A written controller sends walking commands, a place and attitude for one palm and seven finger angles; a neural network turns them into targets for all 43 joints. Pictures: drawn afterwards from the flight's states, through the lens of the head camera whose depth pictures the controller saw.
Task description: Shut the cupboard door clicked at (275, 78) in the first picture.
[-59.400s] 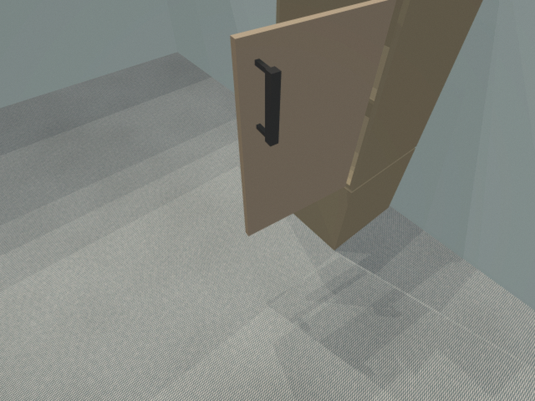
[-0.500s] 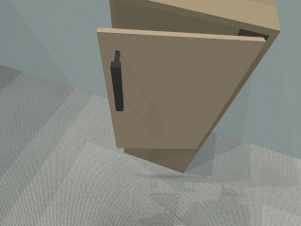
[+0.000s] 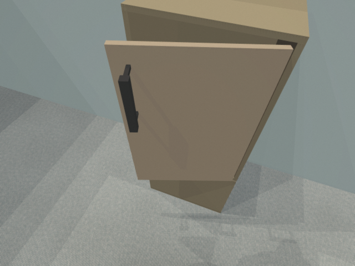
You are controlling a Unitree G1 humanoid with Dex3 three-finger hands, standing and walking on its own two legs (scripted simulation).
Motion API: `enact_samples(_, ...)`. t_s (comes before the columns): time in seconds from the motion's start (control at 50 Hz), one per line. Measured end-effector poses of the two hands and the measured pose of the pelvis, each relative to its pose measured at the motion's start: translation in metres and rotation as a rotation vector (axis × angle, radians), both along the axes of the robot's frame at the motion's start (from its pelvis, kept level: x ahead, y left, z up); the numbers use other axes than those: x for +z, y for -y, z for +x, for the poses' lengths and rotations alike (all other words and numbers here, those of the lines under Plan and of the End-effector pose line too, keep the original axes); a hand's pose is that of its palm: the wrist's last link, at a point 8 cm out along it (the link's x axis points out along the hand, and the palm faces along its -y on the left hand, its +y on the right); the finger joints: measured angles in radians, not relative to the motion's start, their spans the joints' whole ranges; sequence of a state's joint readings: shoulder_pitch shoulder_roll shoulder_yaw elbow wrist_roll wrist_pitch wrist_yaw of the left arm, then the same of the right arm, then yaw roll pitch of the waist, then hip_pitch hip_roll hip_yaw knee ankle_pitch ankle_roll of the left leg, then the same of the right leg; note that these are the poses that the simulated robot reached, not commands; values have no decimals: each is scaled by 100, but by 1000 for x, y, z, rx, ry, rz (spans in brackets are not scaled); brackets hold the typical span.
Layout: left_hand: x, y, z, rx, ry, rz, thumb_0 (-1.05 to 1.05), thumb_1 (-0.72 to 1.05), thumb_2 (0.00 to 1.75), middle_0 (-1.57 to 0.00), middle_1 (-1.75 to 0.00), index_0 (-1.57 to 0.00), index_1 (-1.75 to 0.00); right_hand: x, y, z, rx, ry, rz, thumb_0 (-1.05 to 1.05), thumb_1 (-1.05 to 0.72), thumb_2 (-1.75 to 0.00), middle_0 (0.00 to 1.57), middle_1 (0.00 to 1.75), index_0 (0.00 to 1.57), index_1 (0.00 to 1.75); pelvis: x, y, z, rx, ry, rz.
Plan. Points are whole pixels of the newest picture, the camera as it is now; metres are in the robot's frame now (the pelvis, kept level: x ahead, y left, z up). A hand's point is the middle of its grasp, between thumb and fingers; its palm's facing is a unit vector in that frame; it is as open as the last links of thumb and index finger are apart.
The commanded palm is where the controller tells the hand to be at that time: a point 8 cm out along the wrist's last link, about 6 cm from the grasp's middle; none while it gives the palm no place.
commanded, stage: come to a stop and stand still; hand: left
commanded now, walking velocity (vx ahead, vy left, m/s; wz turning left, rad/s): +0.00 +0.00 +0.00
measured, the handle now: (131, 100) +0.45 +0.15 +0.12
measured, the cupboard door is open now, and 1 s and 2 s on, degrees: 20 20 20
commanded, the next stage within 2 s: look again from close up in 0.38 s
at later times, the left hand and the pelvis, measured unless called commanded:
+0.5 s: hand out of the picture +0.00 +0.18 -0.18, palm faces +0.01 -0.99 -0.17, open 7.4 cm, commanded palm none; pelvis +0.01 +0.02 +0.00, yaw +0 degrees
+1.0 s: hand out of the picture -0.05 +0.18 -0.18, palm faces +0.00 -0.98 -0.20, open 7.4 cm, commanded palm none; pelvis -0.05 +0.01 +0.00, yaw -1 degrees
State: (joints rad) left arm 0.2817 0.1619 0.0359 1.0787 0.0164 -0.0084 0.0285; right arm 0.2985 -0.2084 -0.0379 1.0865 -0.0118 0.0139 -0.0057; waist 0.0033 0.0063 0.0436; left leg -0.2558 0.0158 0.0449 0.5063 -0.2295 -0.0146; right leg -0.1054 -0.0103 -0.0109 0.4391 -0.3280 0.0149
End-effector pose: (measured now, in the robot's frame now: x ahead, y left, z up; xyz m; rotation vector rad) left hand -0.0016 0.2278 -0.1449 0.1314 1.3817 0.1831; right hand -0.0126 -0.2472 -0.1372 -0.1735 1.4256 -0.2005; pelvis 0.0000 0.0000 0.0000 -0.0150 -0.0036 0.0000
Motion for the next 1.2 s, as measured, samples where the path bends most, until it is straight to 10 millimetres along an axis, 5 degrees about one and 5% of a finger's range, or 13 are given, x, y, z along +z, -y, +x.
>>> enact_samples(0.2, -9, -7, -12, 23, -81, -26, 1, 91, 90, -20, -30, -19, -29, 3, -35, 58, 44, 106, 0, 0, -92, -90, 20, 30, 20, 30, 1, -15, 10, 1, 13, 19)
enact_samples(0.34, -5, -4, -9, -1, -69, -37, 0, 91, 90, -20, -30, -19, -29, 4, -40, 69, 39, 146, 16, 0, -93, -90, 21, 30, 20, 30, 4, -19, 10, -4, 15, 21)
enact_samples(0.5, -4, -2, -4, -29, -49, -32, 0, 91, 90, -20, -30, -19, -29, 5, -35, 44, 19, 98, 15, 0, -92, -90, 21, 30, 20, 30, 5, -17, 7, -8, 14, 20)
enact_samples(0.74, 1, -14, -15, -57, 60, 32, 0, 91, 90, -20, -30, -20, -29, -9, -32, 1, 9, 126, 45, 0, -91, -90, 20, 30, 20, 30, -4, -13, -27, -2, 48, 5)
enact_samples(0.96, 0, -7, -46, -67, 55, 11, 0, 91, 90, -20, -30, -20, -29, -4, -23, -28, 2, 125, 40, 0, -91, -90, 20, 30, 20, 30, -2, -7, -50, -10, 37, 9)
enact_samples(1.2, -9, 6, -81, -31, -24, -42, 1, 91, 90, -20, -30, -20, -29, 2, -21, -49, -3, 59, 20, 0, -91, -90, 20, 30, 20, 30, -1, -5, -52, 3, 23, 1)
